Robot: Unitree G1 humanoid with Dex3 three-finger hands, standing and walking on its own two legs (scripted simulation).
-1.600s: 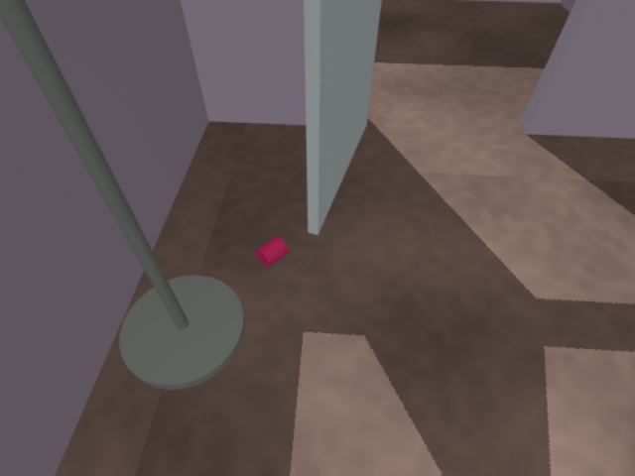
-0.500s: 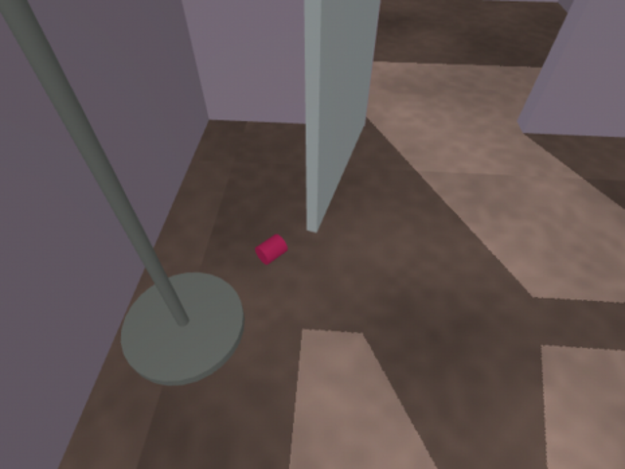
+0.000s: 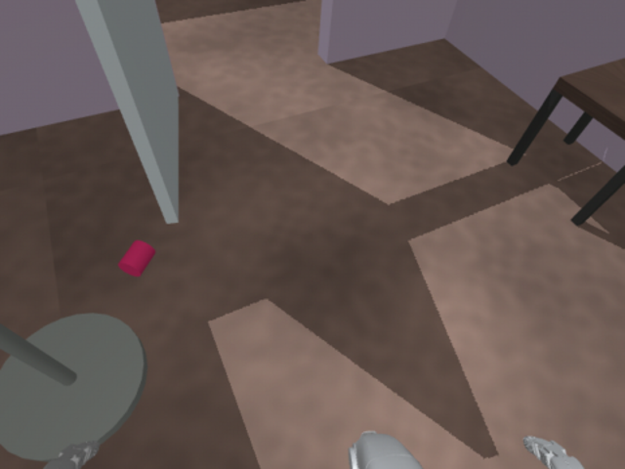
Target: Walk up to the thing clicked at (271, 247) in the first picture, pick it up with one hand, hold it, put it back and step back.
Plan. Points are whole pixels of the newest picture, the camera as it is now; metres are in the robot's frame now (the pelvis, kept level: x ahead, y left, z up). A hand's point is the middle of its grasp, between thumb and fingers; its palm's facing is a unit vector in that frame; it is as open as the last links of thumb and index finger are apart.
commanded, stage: walk up
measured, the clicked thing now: (137, 258) +0.86 +0.57 -0.73
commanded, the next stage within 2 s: none
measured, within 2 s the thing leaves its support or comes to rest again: neither
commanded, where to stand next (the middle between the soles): +0.09 -0.05 m, yaw -61 degrees
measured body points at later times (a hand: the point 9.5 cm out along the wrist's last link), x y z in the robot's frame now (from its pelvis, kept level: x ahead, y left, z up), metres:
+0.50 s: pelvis +0.04 +0.00 -0.01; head +0.09 -0.03 +0.43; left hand +0.28 +0.22 -0.11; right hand +0.00 -0.34 -0.11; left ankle +0.15 +0.11 -0.71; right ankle +0.02 -0.11 -0.74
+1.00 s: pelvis +0.03 -0.01 -0.03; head +0.06 -0.04 +0.42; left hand +0.32 +0.17 -0.13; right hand -0.15 -0.31 -0.11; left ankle +0.15 +0.08 -0.74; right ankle -0.05 -0.10 -0.74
